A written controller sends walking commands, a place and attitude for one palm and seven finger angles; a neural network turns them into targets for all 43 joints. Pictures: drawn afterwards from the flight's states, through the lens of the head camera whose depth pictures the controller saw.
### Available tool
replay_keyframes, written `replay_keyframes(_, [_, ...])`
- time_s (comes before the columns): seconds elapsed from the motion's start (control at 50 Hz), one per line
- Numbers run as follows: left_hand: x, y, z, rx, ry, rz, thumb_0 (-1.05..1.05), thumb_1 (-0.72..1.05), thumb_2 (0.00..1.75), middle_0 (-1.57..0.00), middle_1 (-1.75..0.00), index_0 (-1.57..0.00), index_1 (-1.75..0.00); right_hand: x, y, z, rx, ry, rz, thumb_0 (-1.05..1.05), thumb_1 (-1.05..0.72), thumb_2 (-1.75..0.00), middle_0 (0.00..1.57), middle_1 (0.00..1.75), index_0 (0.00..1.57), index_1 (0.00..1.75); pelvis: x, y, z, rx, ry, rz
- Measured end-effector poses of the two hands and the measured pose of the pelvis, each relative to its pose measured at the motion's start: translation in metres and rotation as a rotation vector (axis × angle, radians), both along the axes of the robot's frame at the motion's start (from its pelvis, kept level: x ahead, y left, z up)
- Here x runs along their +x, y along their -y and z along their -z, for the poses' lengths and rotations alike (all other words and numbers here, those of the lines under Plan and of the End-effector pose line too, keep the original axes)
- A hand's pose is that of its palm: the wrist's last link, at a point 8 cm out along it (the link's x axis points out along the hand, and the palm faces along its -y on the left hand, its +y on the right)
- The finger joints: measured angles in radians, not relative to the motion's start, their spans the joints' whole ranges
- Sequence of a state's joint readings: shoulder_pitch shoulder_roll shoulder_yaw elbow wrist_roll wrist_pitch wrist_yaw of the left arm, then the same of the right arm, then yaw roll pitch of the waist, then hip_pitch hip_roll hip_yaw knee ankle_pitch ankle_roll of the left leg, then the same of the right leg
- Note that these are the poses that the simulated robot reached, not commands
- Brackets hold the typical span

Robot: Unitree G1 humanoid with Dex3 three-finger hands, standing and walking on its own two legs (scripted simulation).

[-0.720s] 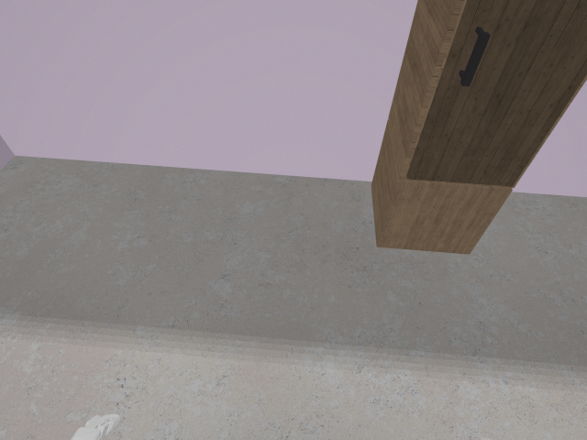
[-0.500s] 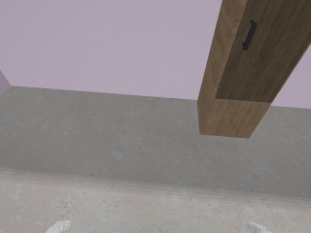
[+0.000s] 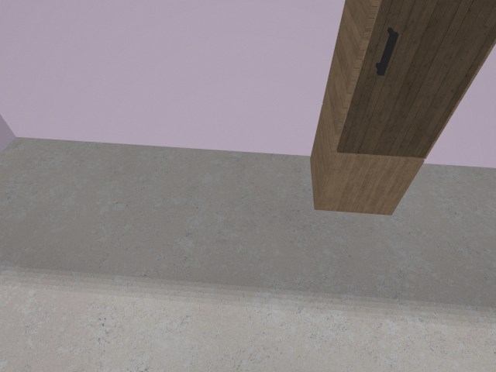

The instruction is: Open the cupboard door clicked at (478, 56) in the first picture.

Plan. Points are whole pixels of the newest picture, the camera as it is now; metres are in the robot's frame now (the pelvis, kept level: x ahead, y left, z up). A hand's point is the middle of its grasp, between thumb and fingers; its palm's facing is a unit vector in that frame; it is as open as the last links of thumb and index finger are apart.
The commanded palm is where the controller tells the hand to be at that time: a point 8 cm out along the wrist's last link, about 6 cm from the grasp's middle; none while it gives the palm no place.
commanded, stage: stand and wait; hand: left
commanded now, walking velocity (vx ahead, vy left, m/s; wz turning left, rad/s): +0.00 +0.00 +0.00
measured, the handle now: (385, 51) +0.99 -0.37 +0.08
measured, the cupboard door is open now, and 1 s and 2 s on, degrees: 0 0 0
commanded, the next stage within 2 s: look at it before walking up in 0.20 s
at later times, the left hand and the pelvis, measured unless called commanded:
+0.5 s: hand out of the picture +0.07 +0.24 -0.15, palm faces -0.04 -0.94 -0.33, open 7.4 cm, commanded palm none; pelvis -0.01 +0.00 +0.00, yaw +0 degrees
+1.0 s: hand out of the picture +0.08 +0.24 -0.15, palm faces -0.03 -0.94 -0.34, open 7.4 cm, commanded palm none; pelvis +0.00 +0.00 +0.00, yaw -1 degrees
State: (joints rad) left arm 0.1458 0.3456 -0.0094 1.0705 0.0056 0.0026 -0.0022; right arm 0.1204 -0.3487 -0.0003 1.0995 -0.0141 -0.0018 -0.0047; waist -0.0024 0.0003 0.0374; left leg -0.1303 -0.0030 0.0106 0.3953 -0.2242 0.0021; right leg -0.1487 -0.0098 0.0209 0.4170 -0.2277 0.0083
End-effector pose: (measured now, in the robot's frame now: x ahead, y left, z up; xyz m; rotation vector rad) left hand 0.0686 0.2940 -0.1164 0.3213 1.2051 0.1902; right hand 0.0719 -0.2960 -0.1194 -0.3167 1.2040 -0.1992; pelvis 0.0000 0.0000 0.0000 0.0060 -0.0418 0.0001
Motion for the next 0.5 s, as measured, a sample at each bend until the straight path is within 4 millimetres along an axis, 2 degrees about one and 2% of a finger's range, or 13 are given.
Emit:
replay_keyframes(0.22, [-0.001,0.005,-0.002,-0.003,0.014,0.011,0.01,0.91,0.89,-0.21,-0.30,-0.20,-0.30,-0.015,0.000,0.002,0.014,-0.013,0.009,0.01,-0.91,-0.89,0.21,0.30,0.21,0.30,-0.008,0.003,-0.001,0.001,0.000,0.003])
replay_keyframes(0.5, [-0.006,0.008,0.000,-0.010,-0.002,0.011,0.01,0.91,0.89,-0.21,-0.30,-0.20,-0.30,-0.019,0.002,0.002,0.011,-0.024,0.013,0.01,-0.91,-0.89,0.21,0.30,0.21,0.30,-0.010,0.004,-0.002,0.000,-0.007,0.004])
